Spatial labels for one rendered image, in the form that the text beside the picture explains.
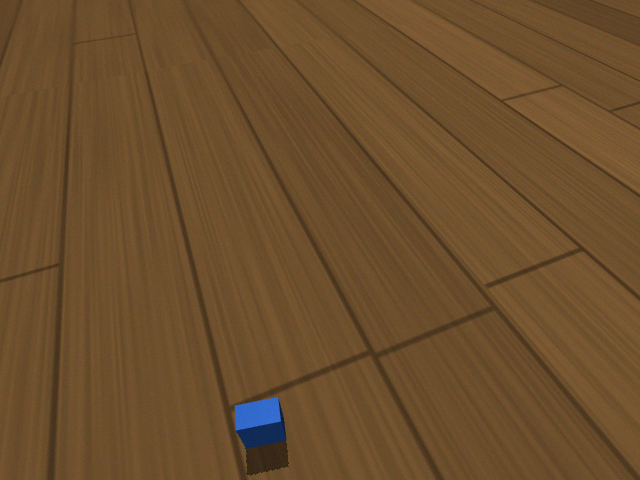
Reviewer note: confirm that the carton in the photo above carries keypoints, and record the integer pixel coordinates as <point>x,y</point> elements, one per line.
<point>260,423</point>

